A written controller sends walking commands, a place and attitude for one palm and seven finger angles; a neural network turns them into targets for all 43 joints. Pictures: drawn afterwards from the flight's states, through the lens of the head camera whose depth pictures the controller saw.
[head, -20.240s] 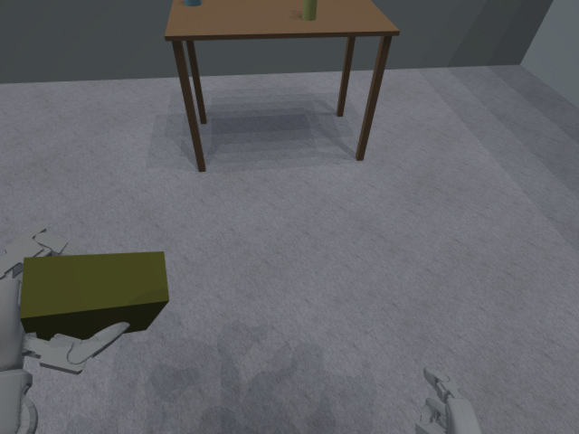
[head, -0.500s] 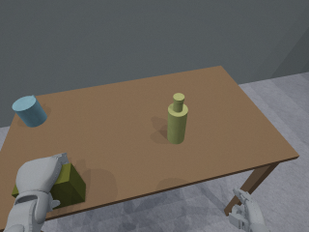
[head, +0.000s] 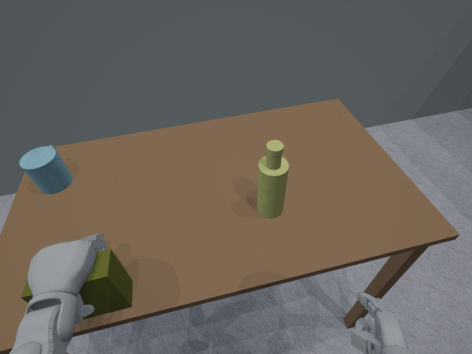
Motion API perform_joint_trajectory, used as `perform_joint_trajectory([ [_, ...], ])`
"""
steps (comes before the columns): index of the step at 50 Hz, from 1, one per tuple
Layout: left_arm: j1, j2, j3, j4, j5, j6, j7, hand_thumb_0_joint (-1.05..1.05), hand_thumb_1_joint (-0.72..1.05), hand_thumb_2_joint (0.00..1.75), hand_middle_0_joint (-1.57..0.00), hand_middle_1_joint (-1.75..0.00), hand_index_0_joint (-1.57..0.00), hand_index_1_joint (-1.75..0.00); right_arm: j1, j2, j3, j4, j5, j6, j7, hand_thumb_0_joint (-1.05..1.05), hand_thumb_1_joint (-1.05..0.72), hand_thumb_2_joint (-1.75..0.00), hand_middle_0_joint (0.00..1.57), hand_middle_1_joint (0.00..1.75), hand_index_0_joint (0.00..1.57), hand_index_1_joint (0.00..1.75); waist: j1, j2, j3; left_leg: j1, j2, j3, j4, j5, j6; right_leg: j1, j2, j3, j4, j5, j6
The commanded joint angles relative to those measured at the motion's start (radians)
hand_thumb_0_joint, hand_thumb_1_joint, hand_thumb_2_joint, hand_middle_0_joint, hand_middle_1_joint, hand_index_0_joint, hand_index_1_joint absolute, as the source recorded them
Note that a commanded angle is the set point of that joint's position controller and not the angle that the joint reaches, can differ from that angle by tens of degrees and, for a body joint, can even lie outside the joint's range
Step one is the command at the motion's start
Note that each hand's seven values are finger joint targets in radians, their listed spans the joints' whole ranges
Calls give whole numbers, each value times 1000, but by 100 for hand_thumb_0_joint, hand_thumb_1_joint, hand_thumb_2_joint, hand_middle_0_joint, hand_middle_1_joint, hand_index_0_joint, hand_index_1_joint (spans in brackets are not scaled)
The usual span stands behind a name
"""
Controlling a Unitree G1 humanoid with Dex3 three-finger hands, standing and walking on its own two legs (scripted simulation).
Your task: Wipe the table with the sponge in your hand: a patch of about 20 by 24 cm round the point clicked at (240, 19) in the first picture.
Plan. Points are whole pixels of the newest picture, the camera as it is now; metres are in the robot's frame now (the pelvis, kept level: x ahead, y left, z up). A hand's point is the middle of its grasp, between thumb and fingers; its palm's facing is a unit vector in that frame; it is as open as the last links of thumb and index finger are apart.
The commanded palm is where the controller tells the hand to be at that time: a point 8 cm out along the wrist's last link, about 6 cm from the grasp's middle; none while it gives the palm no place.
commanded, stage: wipe forward along the first lane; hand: left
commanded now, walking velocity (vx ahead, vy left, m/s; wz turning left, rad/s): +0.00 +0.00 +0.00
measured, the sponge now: (88, 293) +0.19 +0.31 -0.02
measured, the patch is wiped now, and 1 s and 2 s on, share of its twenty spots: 0.00 0.35 0.55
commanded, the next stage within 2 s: slide across to the middle lane in 1.54 s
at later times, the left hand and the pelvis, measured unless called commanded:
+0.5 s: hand (83, 250) +0.25 +0.33 +0.02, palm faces -0.11 +0.00 -0.99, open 9.7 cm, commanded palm +0.25 +0.33 +0.05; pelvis -0.02 -0.01 -0.01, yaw +1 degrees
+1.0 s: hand (87, 225) +0.30 +0.35 +0.02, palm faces -0.13 +0.04 -0.99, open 9.8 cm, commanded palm +0.30 +0.34 +0.05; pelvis -0.03 -0.01 -0.02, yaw +0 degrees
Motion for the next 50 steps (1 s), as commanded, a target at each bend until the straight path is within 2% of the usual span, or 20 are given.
perform_joint_trajectory([
  [1,-234,200,95,-38,21,16,31,0,10,130,-120,-160,-120,-160,-143,-128,-34,-145,3,-51,-19,0,-90,-90,20,30,20,30,-24,-80,-97,122,-62,5,-59,88,64,-114,49,1,-109,84,-65],
  [3,-271,236,121,-18,27,17,32,0,10,130,-120,-160,-120,-160,-146,-132,-33,-139,3,-50,-23,0,-90,-90,20,30,20,30,-21,-61,-105,128,-64,3,-66,64,61,-117,54,14,-111,61,-71],
  [4,-286,196,81,-6,24,18,27,0,10,130,-120,-160,-120,-160,-134,-130,-33,-146,7,-53,-26,0,-90,-90,20,30,20,30,-31,-88,-126,120,-66,8,-58,70,66,-115,54,-3,-101,73,-65],
  [5,-295,213,94,28,25,17,26,0,10,130,-120,-160,-120,-160,-130,-134,-35,-135,8,-52,-28,0,-90,-90,20,30,20,30,-32,-106,-129,117,-65,8,-53,73,66,-120,51,2,-103,77,-63],
  [12,-411,217,62,162,39,13,2,0,10,130,-120,-160,-120,-160,-100,-143,-32,-129,14,-33,-33,0,-90,-90,20,30,20,30,-43,-80,-123,70,-76,13,-47,21,65,-153,52,-1,-90,38,-63],
  [13,-421,256,101,179,41,10,3,0,10,130,-120,-160,-120,-160,-94,-147,-31,-127,15,-30,-31,0,-90,-90,20,30,20,30,-44,-85,-119,63,-73,5,-52,2,61,-156,58,4,-90,15,-69],
  [14,-450,206,50,182,38,5,-2,0,10,130,-120,-160,-120,-160,-89,-144,-29,-139,17,-31,-32,0,-90,-90,20,30,20,30,-53,-91,-130,54,-77,9,-44,4,66,-160,58,-8,-78,27,-64],
  [18,-501,265,99,264,46,-18,2,0,10,130,-120,-160,-120,-160,-58,-157,-38,-125,16,-23,-34,0,-90,-90,20,30,20,30,-57,-118,-135,31,-75,7,-28,-19,65,-188,59,6,-73,4,-65],
  [19,-522,221,54,266,46,-23,1,0,10,130,-120,-160,-120,-160,-51,-153,-37,-135,18,-24,-33,0,-90,-90,20,30,20,30,-65,-111,-148,22,-77,10,-21,-15,68,-192,58,-6,-61,16,-62],
  [23,-531,257,94,339,47,-39,12,0,10,130,-120,-160,-120,-160,-27,-162,-46,-121,18,-14,-29,0,-90,-90,20,30,20,30,-68,-123,-134,-8,-74,7,-4,-22,67,-216,58,2,-55,14,-63],
  [26,-613,253,69,400,58,-50,16,0,10,130,-120,-160,-120,-160,-5,-167,-47,-113,19,-10,-31,0,-90,-90,20,30,20,30,-87,-141,-121,-40,-74,10,9,-58,69,-257,56,-2,-46,-21,-59],
  [29,-657,250,60,406,62,-65,25,0,10,130,-120,-160,-120,-160,13,-167,-53,-116,21,-6,-30,0,-90,-90,20,30,20,30,-93,-123,-162,-46,-76,9,22,-61,71,-261,58,-4,-31,-21,-59],
  [33,-676,310,115,480,56,-80,36,0,10,130,-120,-160,-120,-160,38,-177,-59,-95,19,1,-31,0,-90,-90,20,30,20,30,-94,-159,-186,-69,-71,8,36,-61,72,-258,58,8,-29,-17,-56],
  [37,-731,283,72,530,60,-85,39,0,10,130,-120,-160,-120,-160,44,-174,-56,-96,23,8,-27,0,-90,-90,20,30,20,30,-109,-133,-165,-94,-72,11,49,-78,74,-291,55,5,-22,-29,-55],
  [40,-776,329,97,576,70,-95,42,0,10,130,-120,-160,-120,-160,64,-178,-56,-93,24,11,-28,0,-90,-90,20,30,20,30,-111,-125,-176,-110,-73,7,56,-92,76,-300,58,3,-12,-47,-56],
  [42,-826,313,73,601,68,-106,42,0,10,130,-120,-160,-120,-160,74,-178,-55,-89,24,11,-27,0,-90,-90,20,30,20,30,-125,-140,-174,-120,-72,10,63,-106,79,-315,56,7,-14,-57,-52],
  [43,-835,370,119,624,77,-111,46,0,10,130,-120,-160,-120,-160,83,-184,-57,-80,22,14,-26,0,-90,-90,20,30,20,30,-119,-120,-176,-123,-70,3,60,-108,76,-317,59,6,-7,-64,-57],
  [44,-853,343,93,621,73,-120,47,0,10,130,-120,-160,-120,-160,87,-181,-57,-87,23,14,-27,0,-90,-90,20,30,20,30,-123,-130,-204,-124,-72,6,68,-103,80,-311,59,6,-2,-52,-53],
  [48,-865,383,126,677,81,-135,53,0,10,130,-120,-160,-120,-160,104,-186,-59,-78,21,24,-21,0,-90,-90,20,30,20,30,-118,-116,-225,-140,-70,6,81,-82,79,-305,61,12,8,-24,-55],
  [50,-915,399,118,705,83,-139,55,0,10,130,-120,-160,-120,-160,110,-188,-57,-78,24,24,-23,0,-90,-90,20,30,20,30,-136,-127,-212,-160,-69,8,91,-102,82,-321,58,14,6,-43,-50],
])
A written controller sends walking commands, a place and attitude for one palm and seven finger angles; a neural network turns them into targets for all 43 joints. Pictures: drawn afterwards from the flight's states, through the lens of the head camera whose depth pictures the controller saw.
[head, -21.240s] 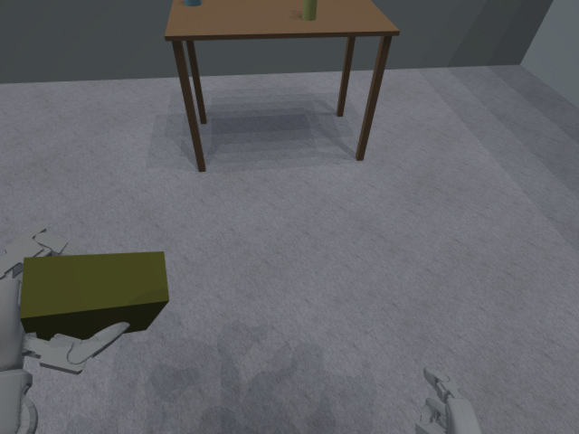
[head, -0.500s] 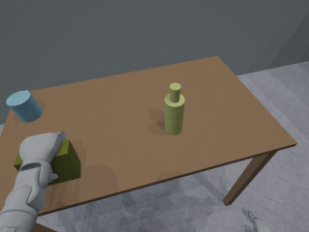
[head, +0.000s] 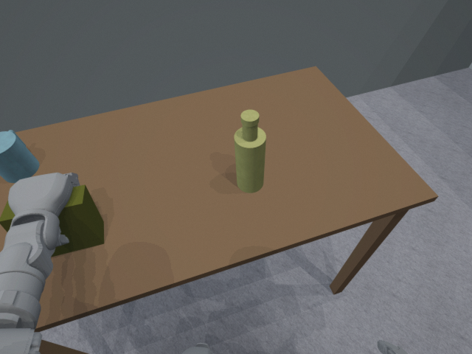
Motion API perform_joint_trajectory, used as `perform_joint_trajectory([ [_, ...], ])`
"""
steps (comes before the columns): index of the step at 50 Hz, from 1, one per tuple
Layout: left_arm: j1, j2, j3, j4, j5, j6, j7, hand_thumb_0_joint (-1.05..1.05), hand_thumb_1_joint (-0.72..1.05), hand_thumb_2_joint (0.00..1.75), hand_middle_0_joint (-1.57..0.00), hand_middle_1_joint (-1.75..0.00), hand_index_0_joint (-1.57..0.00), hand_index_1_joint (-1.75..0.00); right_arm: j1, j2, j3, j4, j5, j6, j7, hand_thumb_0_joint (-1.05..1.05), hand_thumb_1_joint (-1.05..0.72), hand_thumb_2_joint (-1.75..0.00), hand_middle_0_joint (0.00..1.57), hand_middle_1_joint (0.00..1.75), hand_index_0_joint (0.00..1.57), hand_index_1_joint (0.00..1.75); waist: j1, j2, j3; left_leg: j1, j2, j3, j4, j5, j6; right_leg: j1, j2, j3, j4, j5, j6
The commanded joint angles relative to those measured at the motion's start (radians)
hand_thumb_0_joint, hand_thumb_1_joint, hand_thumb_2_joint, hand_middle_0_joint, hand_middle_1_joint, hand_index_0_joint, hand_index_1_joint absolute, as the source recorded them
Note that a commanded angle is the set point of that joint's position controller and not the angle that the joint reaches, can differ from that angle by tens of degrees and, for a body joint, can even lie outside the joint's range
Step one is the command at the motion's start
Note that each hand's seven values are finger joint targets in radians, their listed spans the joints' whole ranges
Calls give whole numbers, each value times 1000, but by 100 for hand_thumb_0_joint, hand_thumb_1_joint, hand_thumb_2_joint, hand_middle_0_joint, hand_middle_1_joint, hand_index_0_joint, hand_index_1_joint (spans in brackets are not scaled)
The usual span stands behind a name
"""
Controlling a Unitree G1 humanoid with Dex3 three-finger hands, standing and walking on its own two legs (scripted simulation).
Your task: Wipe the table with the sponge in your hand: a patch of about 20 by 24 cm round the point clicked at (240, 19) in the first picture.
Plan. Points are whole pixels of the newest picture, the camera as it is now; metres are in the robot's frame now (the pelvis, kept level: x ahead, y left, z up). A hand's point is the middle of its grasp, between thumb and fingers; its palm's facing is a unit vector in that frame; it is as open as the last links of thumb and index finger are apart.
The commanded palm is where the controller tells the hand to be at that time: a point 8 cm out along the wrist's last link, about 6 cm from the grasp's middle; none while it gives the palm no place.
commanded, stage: wipe forward along the first lane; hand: left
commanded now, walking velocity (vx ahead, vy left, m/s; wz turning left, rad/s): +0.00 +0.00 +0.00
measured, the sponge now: (62, 229) +0.32 +0.37 +0.00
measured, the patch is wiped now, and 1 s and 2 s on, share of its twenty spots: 0.35 0.55 0.75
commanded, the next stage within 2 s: slide across to the middle lane in 0.54 s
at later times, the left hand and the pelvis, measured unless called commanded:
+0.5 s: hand (54, 187) +0.39 +0.40 +0.04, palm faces -0.15 +0.03 -0.99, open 9.8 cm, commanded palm +0.38 +0.38 +0.07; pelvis +0.01 +0.01 -0.01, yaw -1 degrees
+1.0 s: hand (63, 175) +0.41 +0.39 +0.04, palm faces -0.09 +0.03 -1.00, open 9.8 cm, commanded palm +0.40 +0.35 +0.09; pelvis +0.02 +0.04 +0.00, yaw -1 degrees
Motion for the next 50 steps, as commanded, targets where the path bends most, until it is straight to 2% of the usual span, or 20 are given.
perform_joint_trajectory([
  [1,-306,263,55,-14,25,4,39,0,10,130,-120,-160,-120,-160,-12,-150,-41,-106,-3,-33,-10,0,-90,-90,20,30,20,30,-57,-119,-152,120,-80,50,-62,-85,67,-33,43,35,-175,-4,-30],
  [3,-294,284,79,8,35,-1,43,0,10,130,-120,-160,-120,-160,-1,-152,-45,-101,-3,-27,-5,0,-90,-90,20,30,20,30,-45,-83,-171,129,-80,45,-63,-65,66,-31,46,32,-165,16,-37],
  [4,-301,259,53,9,33,-3,41,0,10,130,-120,-160,-120,-160,0,-150,-44,-110,-2,-26,-4,0,-90,-90,20,30,20,30,-50,-93,-179,127,-80,44,-58,-63,67,-32,47,27,-160,23,-35],
  [8,-350,316,82,49,45,-8,43,0,10,130,-120,-160,-120,-160,19,-160,-44,-97,-3,-19,-1,0,-90,-90,20,30,20,30,-58,-86,-182,111,-78,43,-52,-62,67,-43,49,32,-156,23,-36],
  [9,-363,278,48,43,43,-12,41,0,10,130,-120,-160,-120,-160,23,-156,-46,-103,-2,-19,0,0,-90,-90,20,30,20,30,-67,-89,-194,115,-79,45,-46,-53,70,-44,50,29,-153,40,-34],
  [13,-380,364,110,86,46,-17,44,0,10,130,-120,-160,-120,-160,38,-168,-46,-88,-4,-10,1,0,-90,-90,20,30,20,30,-64,-101,-201,95,-76,46,-38,-46,72,-36,51,36,-150,50,-34],
  [14,-387,337,81,84,46,-17,42,0,10,130,-120,-160,-120,-160,41,-165,-45,-97,-1,-10,2,0,-90,-90,20,30,20,30,-68,-86,-208,94,-80,45,-38,-49,72,-41,52,32,-148,48,-33],
  [18,-408,400,116,118,55,-17,34,0,10,130,-120,-160,-120,-160,55,-177,-44,-87,-2,-2,6,0,-90,-90,20,30,20,30,-65,-85,-218,87,-77,44,-33,-30,73,-38,54,36,-143,71,-36],
  [20,-442,376,79,121,63,-17,27,0,10,130,-120,-160,-120,-160,67,-173,-43,-92,0,-2,8,0,-90,-90,20,30,20,30,-78,-62,-225,92,-78,45,-33,-35,73,-52,56,30,-139,65,-36],
  [23,-450,436,121,141,70,-20,20,0,10,130,-120,-160,-120,-160,76,-182,-43,-83,-3,5,11,0,-90,-90,20,30,20,30,-68,-51,-236,89,-78,44,-28,-19,72,-48,58,34,-135,78,-39],
  [24,-477,414,93,144,74,-21,19,0,10,130,-120,-160,-120,-160,83,-180,-44,-86,-2,7,10,0,-90,-90,20,30,20,30,-86,-60,-237,89,-78,43,-26,-24,74,-62,60,30,-133,73,-37],
  [27,-477,384,75,155,81,-28,19,0,10,130,-120,-160,-120,-160,95,-179,-49,-85,-4,9,16,0,-90,-90,20,30,20,30,-85,-48,-245,107,-75,41,-23,1,72,-82,63,23,-126,93,-42],
  [28,-462,394,94,145,80,-35,17,0,10,130,-120,-160,-120,-160,97,-180,-50,-82,-6,11,18,0,-90,-90,20,30,20,30,-69,-28,-274,123,-74,38,-22,30,70,-71,65,22,-117,117,-47],
  [32,-454,374,88,161,72,-37,26,0,10,130,-120,-160,-120,-160,108,-180,-55,-84,-7,22,24,0,-90,-90,20,30,20,30,-75,-61,-272,114,-71,35,-20,32,68,-84,69,12,-112,112,-46],
  [35,-479,309,47,93,48,-39,34,0,10,130,-120,-160,-120,-160,98,-167,-60,-90,-4,20,24,0,-90,-90,20,30,20,30,-80,-24,-298,168,-66,32,-32,49,65,-83,70,6,-118,115,-47],
  [40,-568,237,-8,10,18,-19,52,0,10,130,-120,-160,-120,-160,80,-156,-60,-81,2,10,17,0,-90,-90,20,30,20,30,-97,-1,-301,238,-58,14,-70,23,61,-94,67,1,-135,90,-48],
  [42,-587,172,-56,-10,5,-4,55,0,10,130,-120,-160,-120,-160,66,-147,-59,-77,4,4,14,0,-90,-90,20,30,20,30,-107,-6,-285,264,-53,6,-88,4,56,-101,64,-2,-143,84,-46],
  [46,-566,121,-83,-18,-17,34,54,0,10,130,-120,-160,-120,-160,45,-140,-54,-73,7,-2,11,0,-90,-90,20,30,20,30,-98,-14,-285,295,-53,-2,-111,15,54,-66,61,-6,-159,95,-47],
  [48,-589,146,-68,-11,-11,59,52,0,10,130,-120,-160,-120,-160,33,-144,-47,-65,7,0,9,0,-90,-90,20,30,20,30,-96,-7,-271,304,-52,-9,-127,13,50,-57,59,-6,-161,95,-49],
  [50,-589,74,-125,-38,0,77,46,0,10,130,-120,-160,-120,-160,26,-134,-47,-76,5,-3,15,0,-90,-90,20,30,20,30,-91,26,-295,334,-53,-12,-127,52,44,-55,59,-13,-155,116,-53],
])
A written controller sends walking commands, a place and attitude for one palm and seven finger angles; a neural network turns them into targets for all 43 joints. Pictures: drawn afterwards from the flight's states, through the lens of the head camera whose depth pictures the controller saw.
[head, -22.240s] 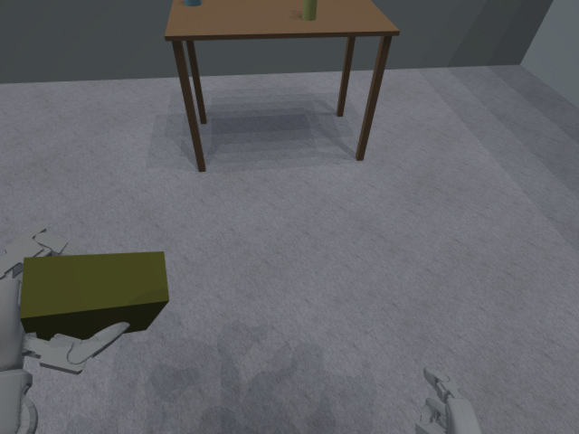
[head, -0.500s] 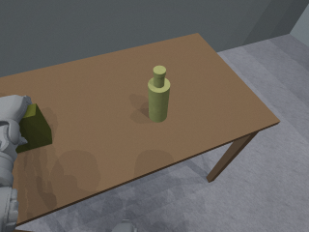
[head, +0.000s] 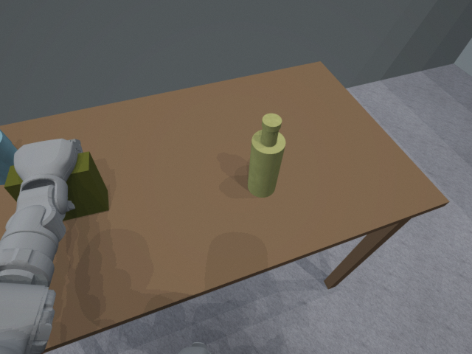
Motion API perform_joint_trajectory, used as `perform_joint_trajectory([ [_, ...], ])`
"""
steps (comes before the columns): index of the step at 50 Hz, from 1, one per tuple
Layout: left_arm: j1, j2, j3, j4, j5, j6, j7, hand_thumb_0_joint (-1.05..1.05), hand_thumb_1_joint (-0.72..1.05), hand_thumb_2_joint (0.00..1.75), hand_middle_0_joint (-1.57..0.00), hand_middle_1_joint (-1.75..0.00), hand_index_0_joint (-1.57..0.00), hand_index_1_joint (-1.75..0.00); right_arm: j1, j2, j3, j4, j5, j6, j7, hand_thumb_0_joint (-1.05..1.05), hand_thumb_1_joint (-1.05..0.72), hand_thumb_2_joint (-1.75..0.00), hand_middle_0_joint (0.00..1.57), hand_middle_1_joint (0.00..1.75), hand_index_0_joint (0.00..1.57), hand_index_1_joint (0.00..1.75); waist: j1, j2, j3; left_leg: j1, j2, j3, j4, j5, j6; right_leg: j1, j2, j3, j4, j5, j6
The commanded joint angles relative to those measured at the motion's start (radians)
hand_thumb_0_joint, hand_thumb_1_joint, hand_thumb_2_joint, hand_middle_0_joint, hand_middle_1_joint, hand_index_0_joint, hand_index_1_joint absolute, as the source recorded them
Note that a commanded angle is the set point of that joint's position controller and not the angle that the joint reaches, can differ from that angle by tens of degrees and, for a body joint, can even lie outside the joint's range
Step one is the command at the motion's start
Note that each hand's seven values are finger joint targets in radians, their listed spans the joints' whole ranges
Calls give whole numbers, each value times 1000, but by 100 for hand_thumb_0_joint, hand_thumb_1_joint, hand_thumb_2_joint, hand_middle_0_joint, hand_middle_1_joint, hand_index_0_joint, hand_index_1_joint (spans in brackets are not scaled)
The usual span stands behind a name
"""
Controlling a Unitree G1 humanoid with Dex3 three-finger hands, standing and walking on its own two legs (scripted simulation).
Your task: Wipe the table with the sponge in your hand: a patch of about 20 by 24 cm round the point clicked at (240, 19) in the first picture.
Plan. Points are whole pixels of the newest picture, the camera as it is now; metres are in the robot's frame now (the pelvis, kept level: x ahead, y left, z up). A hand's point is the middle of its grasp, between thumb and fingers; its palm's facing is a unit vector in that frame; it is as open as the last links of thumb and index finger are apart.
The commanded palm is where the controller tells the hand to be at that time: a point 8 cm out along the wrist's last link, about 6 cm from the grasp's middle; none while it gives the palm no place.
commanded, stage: slide across to the middle lane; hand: left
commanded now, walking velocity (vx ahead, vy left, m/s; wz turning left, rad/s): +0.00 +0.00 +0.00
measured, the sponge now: (67, 196) +0.38 +0.35 +0.00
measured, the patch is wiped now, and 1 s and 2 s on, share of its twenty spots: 0.55 0.75 0.90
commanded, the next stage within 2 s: wipe back along the middle lane in 0.28 s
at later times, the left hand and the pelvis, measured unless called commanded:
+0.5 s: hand (99, 172) +0.41 +0.29 +0.04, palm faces -0.07 +0.03 -1.00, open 9.8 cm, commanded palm +0.37 +0.26 +0.08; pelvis +0.02 -0.01 +0.01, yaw +0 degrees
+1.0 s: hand (103, 194) +0.36 +0.27 +0.04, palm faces -0.04 +0.00 -1.00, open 9.7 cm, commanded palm +0.32 +0.25 +0.07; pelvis +0.04 -0.03 +0.01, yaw +0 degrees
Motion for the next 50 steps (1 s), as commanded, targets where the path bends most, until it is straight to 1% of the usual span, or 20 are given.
perform_joint_trajectory([
  [1,-324,52,-41,-161,7,16,8,0,10,130,-120,-160,-120,-160,-5,-169,-50,-104,-5,-31,-8,0,-90,-90,20,30,20,30,-53,43,-263,369,-17,-42,-142,87,17,-44,90,-43,-92,102,-86],
  [4,-352,32,-52,-182,-3,38,5,0,10,130,-120,-160,-120,-160,-18,-169,-45,-114,-7,-27,-8,0,-90,-90,20,30,20,30,-57,15,-253,373,-16,-46,-146,111,17,-24,88,-47,-97,121,-85],
  [9,-331,-42,-92,-215,5,82,9,0,10,130,-120,-160,-120,-160,-41,-160,-45,-128,-10,-15,2,0,-90,-90,20,30,20,30,-39,48,-284,419,-14,-54,-146,201,3,-7,89,-52,-90,158,-91],
  [13,-305,-96,-106,-243,-1,119,21,0,10,130,-120,-160,-120,-160,-64,-153,-47,-130,-15,-2,11,0,-90,-90,20,30,20,30,-32,16,-303,432,-11,-53,-140,277,0,27,90,-56,-93,202,-91],
  [18,-319,-30,-60,-217,19,167,34,0,10,130,-120,-160,-120,-160,-78,-161,-39,-122,-17,18,10,0,-90,-90,20,30,20,30,-28,-11,-279,403,-19,-40,-146,273,8,66,88,-54,-103,223,-91],
  [20,-325,-35,-72,-221,17,172,30,0,10,130,-120,-160,-120,-160,-78,-159,-39,-128,-16,17,8,0,-90,-90,20,30,20,30,-28,-5,-297,410,-24,-27,-143,274,14,79,85,-52,-107,234,-89],
  [23,-189,-29,-38,-239,2,170,20,0,10,130,-120,-160,-120,-160,-90,-161,-43,-138,-16,22,11,0,-90,-90,20,30,20,30,2,-1,-316,421,-25,-25,-141,328,13,125,87,-52,-107,275,-91],
  [24,-164,-66,-73,-257,-7,170,12,0,10,130,-120,-160,-120,-160,-92,-157,-41,-151,-15,22,14,0,-90,-90,20,30,20,30,-1,0,-315,421,-26,-18,-138,337,15,132,86,-57,-105,288,-89],
  [28,0,-51,-41,-312,-14,181,-2,0,10,130,-120,-160,-120,-160,-113,-162,-43,-163,-12,29,23,0,-90,-90,20,30,20,30,24,-6,-294,410,-27,-11,-135,384,18,173,86,-55,-105,344,-90],
  [29,-8,-100,-91,-331,-20,186,-8,0,10,130,-120,-160,-120,-160,-120,-159,-39,-170,-10,29,24,0,-90,-90,20,30,20,30,6,-23,-268,402,-30,-6,-134,364,21,162,87,-60,-107,342,-87],
  [30,0,-99,-89,-331,-21,191,-11,0,10,130,-120,-160,-120,-160,-121,-159,-40,-167,-8,27,25,0,-90,-90,20,30,20,30,4,-38,-244,391,-31,2,-136,341,25,160,84,-58,-114,343,-85],
  [33,72,-25,-23,-325,-18,209,-17,0,10,130,-120,-160,-120,-160,-131,-172,-37,-163,-8,29,17,0,-90,-90,20,30,20,30,23,-75,-218,360,-41,9,-147,301,27,197,82,-48,-123,351,-85],
  [37,117,-62,-63,-361,-23,211,-37,0,10,130,-120,-160,-120,-160,-141,-168,-35,-175,-3,20,13,0,-90,-90,20,30,20,30,17,-73,-204,359,-49,28,-140,299,30,204,77,-42,-124,387,-80],
  [38,162,-21,-13,-361,-27,209,-37,0,10,130,-120,-160,-120,-160,-140,-173,-37,-174,-4,19,12,0,-90,-90,20,30,20,30,30,-83,-206,357,-48,25,-139,308,30,220,78,-39,-125,400,-81],
  [41,231,-49,-34,-404,-38,202,-51,0,10,130,-120,-160,-120,-160,-148,-170,-35,-193,-2,8,13,0,-90,-90,20,30,20,30,32,-89,-207,350,-54,38,-130,324,31,243,73,-34,-118,467,-77],
  [43,280,-13,7,-429,-37,197,-50,0,10,130,-120,-160,-120,-160,-153,-175,-38,-194,-3,5,16,0,-90,-90,20,30,20,30,44,-88,-205,352,-53,37,-131,338,29,255,73,-29,-116,487,-77],
  [44,285,-63,-37,-464,-40,197,-54,0,10,130,-120,-160,-120,-160,-158,-168,-37,-208,-3,2,16,0,-90,-90,20,30,20,30,38,-82,-214,359,-56,42,-128,345,31,257,72,-33,-113,497,-74],
  [47,323,-76,-41,-499,-42,204,-50,0,10,130,-120,-160,-120,-160,-166,-165,-38,-215,-3,-7,20,0,-90,-90,20,30,20,30,41,-90,-191,362,-52,41,-131,347,30,247,72,-35,-115,493,-75],
  [48,353,-42,-2,-509,-44,205,-45,0,10,130,-120,-160,-120,-160,-171,-170,-41,-211,-4,-9,19,0,-90,-90,20,30,20,30,50,-101,-196,367,-51,41,-133,353,30,261,73,-28,-118,505,-75],
  [50,383,-75,-29,-546,-51,211,-47,0,10,130,-120,-160,-120,-160,-179,-162,-38,-223,-1,-14,20,0,-90,-90,20,30,20,30,48,-102,-192,366,-55,44,-132,357,30,269,70,-33,-116,523,-72],
])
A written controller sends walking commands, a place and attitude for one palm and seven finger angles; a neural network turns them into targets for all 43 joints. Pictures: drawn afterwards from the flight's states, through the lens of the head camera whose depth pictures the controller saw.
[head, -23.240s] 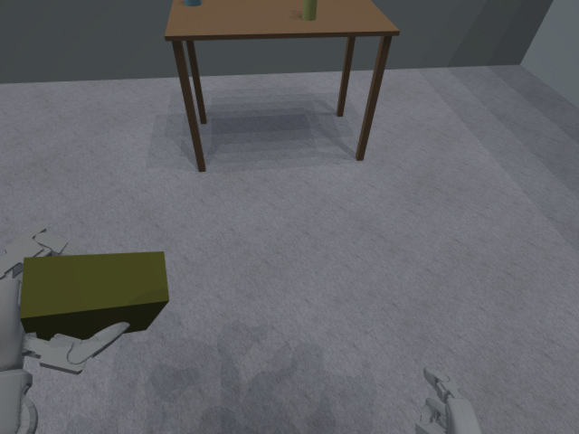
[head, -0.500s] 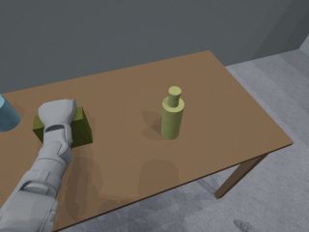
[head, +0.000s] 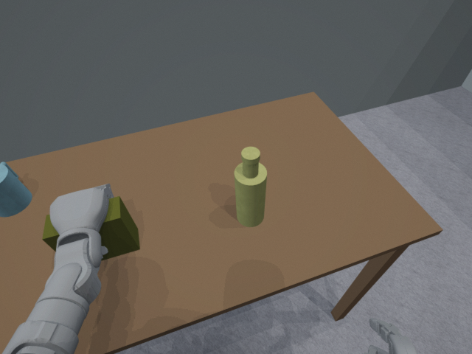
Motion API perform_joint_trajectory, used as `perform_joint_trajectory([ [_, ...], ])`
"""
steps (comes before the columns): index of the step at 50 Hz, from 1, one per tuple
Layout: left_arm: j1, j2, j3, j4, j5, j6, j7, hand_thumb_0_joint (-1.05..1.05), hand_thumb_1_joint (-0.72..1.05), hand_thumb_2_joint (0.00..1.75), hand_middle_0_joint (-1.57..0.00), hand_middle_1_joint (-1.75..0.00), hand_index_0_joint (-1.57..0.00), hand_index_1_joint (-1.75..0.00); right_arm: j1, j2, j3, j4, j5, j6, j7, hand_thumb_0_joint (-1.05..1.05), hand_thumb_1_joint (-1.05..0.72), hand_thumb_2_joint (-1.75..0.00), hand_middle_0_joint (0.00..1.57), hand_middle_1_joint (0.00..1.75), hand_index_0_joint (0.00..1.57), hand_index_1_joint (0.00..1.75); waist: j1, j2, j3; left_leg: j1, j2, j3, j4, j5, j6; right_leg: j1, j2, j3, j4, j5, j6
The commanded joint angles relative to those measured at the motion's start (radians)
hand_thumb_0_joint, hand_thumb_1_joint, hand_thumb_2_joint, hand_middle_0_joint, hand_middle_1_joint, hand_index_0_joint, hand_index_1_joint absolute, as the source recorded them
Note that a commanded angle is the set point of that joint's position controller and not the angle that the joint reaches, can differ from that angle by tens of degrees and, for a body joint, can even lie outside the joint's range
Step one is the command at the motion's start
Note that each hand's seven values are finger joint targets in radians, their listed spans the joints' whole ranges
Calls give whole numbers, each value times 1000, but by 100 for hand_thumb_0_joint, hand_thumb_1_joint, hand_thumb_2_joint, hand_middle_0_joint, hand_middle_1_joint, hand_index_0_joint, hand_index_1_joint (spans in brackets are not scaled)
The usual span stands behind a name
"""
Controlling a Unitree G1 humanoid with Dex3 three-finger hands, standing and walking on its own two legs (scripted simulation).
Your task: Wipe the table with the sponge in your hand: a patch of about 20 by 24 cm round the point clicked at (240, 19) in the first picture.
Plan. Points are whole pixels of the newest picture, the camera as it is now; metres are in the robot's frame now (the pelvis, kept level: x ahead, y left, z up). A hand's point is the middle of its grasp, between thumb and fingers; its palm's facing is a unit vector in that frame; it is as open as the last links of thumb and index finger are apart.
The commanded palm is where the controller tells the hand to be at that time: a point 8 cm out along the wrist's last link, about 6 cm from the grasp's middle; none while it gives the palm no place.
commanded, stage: wipe back along the middle lane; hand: left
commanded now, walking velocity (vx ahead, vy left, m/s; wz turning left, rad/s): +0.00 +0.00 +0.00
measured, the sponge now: (100, 238) +0.32 +0.30 -0.02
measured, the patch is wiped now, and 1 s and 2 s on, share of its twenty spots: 0.75 0.90 0.95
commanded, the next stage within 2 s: slide across to the third lane in 1.70 s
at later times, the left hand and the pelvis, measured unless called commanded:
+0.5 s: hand (92, 248) +0.28 +0.28 +0.02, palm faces -0.01 -0.01 -1.00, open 9.7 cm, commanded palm +0.23 +0.25 +0.05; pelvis -0.01 +0.01 +0.00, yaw +0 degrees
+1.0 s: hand (95, 280) +0.22 +0.25 +0.03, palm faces +0.03 -0.05 -1.00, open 9.7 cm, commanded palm +0.17 +0.23 +0.06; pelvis -0.01 +0.00 +0.00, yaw -1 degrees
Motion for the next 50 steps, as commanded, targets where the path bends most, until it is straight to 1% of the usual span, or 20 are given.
perform_joint_trajectory([
  [1,2,102,19,-95,-23,12,-41,0,10,130,-120,-160,-120,-160,-95,-118,-35,-141,0,-51,-8,0,-90,-90,20,30,20,30,18,-126,-175,158,-74,46,-25,376,72,76,50,-27,-45,557,-60],
  [3,37,115,41,-125,-27,17,-36,0,10,130,-120,-160,-120,-160,-107,-119,-35,-143,-1,-53,-5,0,-90,-90,20,30,20,30,28,-105,-162,169,-71,42,-34,375,69,73,51,-26,-50,540,-64],
  [5,57,67,0,-160,-30,23,-37,0,10,130,-120,-160,-120,-160,-115,-110,-32,-153,0,-58,-5,0,-90,-90,20,30,20,30,25,-113,-175,177,-71,45,-31,389,70,78,50,-31,-45,552,-61],
  [10,96,41,-12,-213,-45,40,-26,0,10,130,-120,-160,-120,-160,-141,-104,-28,-160,0,-63,-4,0,-90,-90,20,30,20,30,29,-122,-142,179,-65,35,-48,354,66,59,54,-39,-53,481,-62],
  [13,116,79,25,-224,-45,55,-18,0,10,130,-120,-160,-120,-160,-160,-108,-23,-159,-1,-62,-7,0,-90,-90,20,30,20,30,44,-105,-128,181,-63,25,-70,316,60,53,58,-36,-65,405,-67],
  [14,97,28,-28,-236,-47,61,-20,0,10,130,-120,-160,-120,-160,-163,-99,-19,-166,2,-62,-9,0,-90,-90,20,30,20,30,37,-100,-131,187,-65,26,-71,309,63,47,57,-42,-64,387,-65],
  [18,92,27,-37,-227,-29,80,-19,0,10,130,-120,-160,-120,-160,-180,-99,-15,-160,-1,-62,-9,0,-90,-90,20,30,20,30,42,-105,-118,193,-61,14,-83,280,60,30,62,-40,-71,331,-71],
  [21,134,-20,-73,-235,-32,84,-24,0,10,130,-120,-160,-120,-160,-180,-92,-14,-165,0,-64,-6,0,-90,-90,20,30,20,30,42,-108,-134,197,-62,18,-72,301,61,41,59,-46,-59,358,-71],
  [23,159,6,-51,-252,-25,86,-25,0,10,130,-120,-160,-120,-160,-190,-96,-14,-168,-2,-63,0,0,-90,-90,20,30,20,30,51,-104,-137,195,-59,10,-74,306,57,48,62,-38,-56,356,-74],
  [24,165,-49,-99,-285,-32,86,-29,0,10,130,-120,-160,-120,-160,-192,-87,-12,-179,0,-65,3,0,-90,-90,20,30,20,30,44,-94,-146,199,-60,13,-71,312,60,50,61,-46,-49,363,-72],
  [26,211,-63,-107,-301,-37,86,-29,0,10,130,-120,-160,-120,-160,-198,-83,-11,-184,1,-67,9,0,-90,-90,20,30,20,30,48,-93,-128,195,-59,12,-68,319,59,46,60,-44,-50,371,-72],
  [28,227,-28,-73,-319,-36,91,-23,0,10,130,-120,-160,-120,-160,-209,-88,-12,-181,-2,-65,11,0,-90,-90,20,30,20,30,57,-105,-127,196,-52,3,-76,306,55,45,65,-39,-51,346,-75],
  [30,242,-83,-119,-353,-46,95,-22,0,10,130,-120,-160,-120,-160,-214,-79,-10,-190,1,-70,13,0,-90,-90,20,30,20,30,49,-119,-121,194,-53,9,-72,307,57,44,60,-44,-48,358,-71],
  [36,361,-102,-137,-422,-51,118,-17,0,10,130,-120,-160,-120,-160,-240,-72,-7,-202,2,-74,23,0,-90,-90,20,30,20,30,63,-130,-97,191,-56,13,-71,311,57,61,58,-39,-47,380,-70],
  [38,376,-47,-89,-438,-42,126,-16,0,10,130,-120,-160,-120,-160,-253,-78,-6,-198,0,-74,22,0,-90,-90,20,30,20,30,72,-134,-90,193,-55,7,-76,297,55,63,63,-21,-55,368,-74],
  [39,378,-87,-131,-474,-48,130,-21,0,10,130,-120,-160,-120,-160,-250,-70,-3,-212,2,-76,22,0,-90,-90,20,30,20,30,67,-122,-101,194,-60,17,-74,291,60,71,58,-35,-50,370,-69],
  [43,433,-47,-96,-478,-35,131,-23,0,10,130,-120,-160,-120,-160,-268,-71,-1,-204,0,-82,21,0,-90,-90,20,30,20,30,78,-132,-64,197,-63,12,-76,283,56,65,61,-9,-65,366,-74],
  [45,432,-77,-132,-513,-36,130,-28,0,10,130,-120,-160,-120,-160,-257,-63,2,-213,2,-85,23,0,-90,-90,20,30,20,30,71,-124,-76,202,-64,18,-70,292,60,70,57,-22,-55,379,-70],
  [48,467,-26,-82,-518,-32,127,-29,0,10,130,-120,-160,-120,-160,-272,-68,1,-207,-1,-87,19,0,-90,-90,20,30,20,30,82,-121,-56,206,-68,15,-74,269,56,70,62,7,-74,355,-75],
  [50,465,-71,-130,-536,-33,127,-35,0,10,130,-120,-160,-120,-160,-266,-59,5,-214,1,-91,21,0,-90,-90,20,30,20,30,74,-128,-44,200,-68,18,-73,267,59,63,58,-9,-68,355,-71],
])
